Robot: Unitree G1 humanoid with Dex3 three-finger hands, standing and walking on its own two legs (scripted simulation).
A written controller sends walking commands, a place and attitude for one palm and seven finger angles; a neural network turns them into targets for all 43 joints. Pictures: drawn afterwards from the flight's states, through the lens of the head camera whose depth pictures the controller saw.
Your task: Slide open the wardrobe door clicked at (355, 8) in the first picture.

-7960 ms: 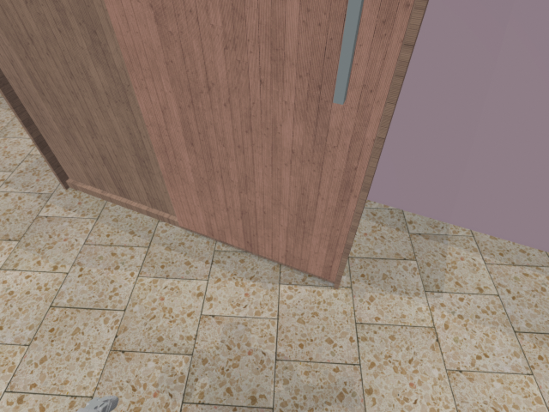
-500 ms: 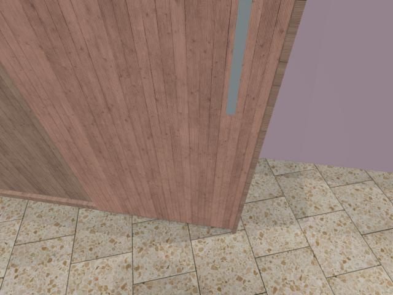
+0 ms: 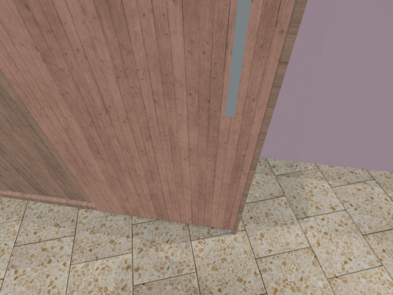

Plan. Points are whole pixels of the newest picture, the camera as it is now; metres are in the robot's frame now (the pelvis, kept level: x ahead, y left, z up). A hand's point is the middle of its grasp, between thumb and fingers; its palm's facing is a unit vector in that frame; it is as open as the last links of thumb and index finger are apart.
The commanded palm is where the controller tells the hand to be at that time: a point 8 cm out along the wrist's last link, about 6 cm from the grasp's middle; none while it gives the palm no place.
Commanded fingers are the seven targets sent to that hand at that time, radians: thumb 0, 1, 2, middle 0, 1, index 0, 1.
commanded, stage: shuffle to correct the standing spot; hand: right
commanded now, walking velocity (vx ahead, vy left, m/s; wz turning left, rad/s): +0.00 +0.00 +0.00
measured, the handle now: (236, 58) +0.54 -0.05 +0.22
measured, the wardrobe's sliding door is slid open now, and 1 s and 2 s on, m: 0.00 0.00 0.00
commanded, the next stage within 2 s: come to a stop and stand still in 0.74 s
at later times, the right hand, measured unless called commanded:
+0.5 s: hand out of the picture -0.01 -0.12 -0.19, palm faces +0.17 +0.97 -0.15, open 7.4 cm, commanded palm none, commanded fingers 0.00 -0.90 -0.90 0.20 0.30 0.20 0.30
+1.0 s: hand out of the picture +0.15 -0.08 -0.19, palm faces +0.15 +0.96 -0.22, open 7.3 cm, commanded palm none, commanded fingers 0.00 -0.90 -0.90 0.20 0.30 0.20 0.30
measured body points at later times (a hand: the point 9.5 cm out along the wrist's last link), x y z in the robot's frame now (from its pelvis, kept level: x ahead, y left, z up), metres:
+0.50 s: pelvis +0.05 +0.03 -0.01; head +0.07 +0.01 +0.44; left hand +0.03 +0.24 -0.17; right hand -0.02 -0.17 -0.18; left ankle +0.02 +0.12 -0.74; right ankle -0.01 -0.10 -0.74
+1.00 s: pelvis +0.13 +0.11 -0.01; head +0.17 +0.10 +0.43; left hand +0.18 +0.36 -0.16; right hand +0.14 -0.13 -0.17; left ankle +0.16 +0.22 -0.74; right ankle +0.06 +0.01 -0.71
